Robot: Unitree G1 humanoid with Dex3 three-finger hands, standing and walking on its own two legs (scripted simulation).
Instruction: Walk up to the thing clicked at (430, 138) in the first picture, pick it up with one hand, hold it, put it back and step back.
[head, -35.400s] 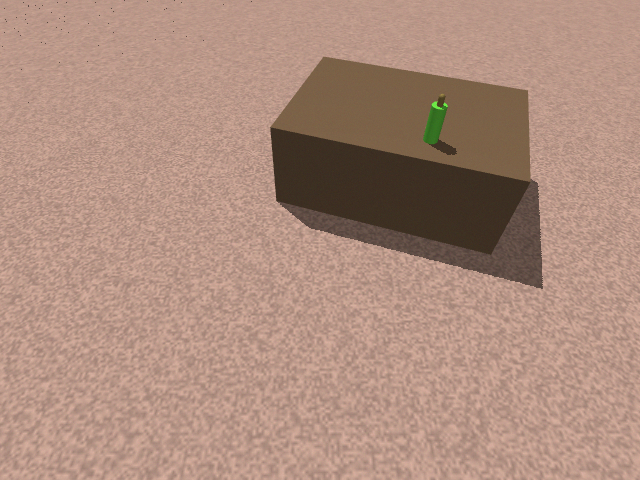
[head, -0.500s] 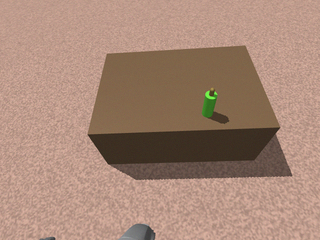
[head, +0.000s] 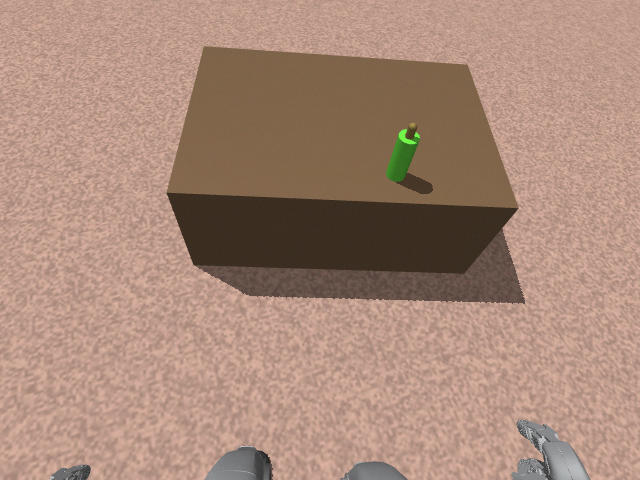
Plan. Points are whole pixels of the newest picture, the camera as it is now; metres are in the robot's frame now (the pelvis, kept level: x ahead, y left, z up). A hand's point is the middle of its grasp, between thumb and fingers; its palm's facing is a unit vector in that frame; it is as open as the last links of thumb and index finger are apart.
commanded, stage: step back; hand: right
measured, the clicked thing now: (404, 151) +0.91 -0.21 -0.28
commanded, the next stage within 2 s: stand in 1.66 s
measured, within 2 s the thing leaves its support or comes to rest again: neither
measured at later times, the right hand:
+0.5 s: hand out of the picture -0.09 -0.27 -0.16, palm faces -0.13 +0.91 -0.39, open 7.4 cm
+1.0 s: hand out of the picture -0.13 -0.30 -0.15, palm faces -0.10 +0.92 -0.38, open 7.4 cm
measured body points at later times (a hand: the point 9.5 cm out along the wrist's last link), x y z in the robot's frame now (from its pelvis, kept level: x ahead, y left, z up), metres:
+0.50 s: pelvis -0.16 -0.02 -0.01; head -0.10 -0.01 +0.43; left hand -0.05 +0.31 -0.12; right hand -0.08 -0.32 -0.14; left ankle -0.17 +0.10 -0.73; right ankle -0.09 -0.14 -0.72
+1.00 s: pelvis -0.22 -0.03 +0.00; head -0.21 -0.04 +0.45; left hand -0.21 +0.28 -0.12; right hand -0.12 -0.35 -0.12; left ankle -0.19 +0.09 -0.72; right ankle -0.24 -0.17 -0.73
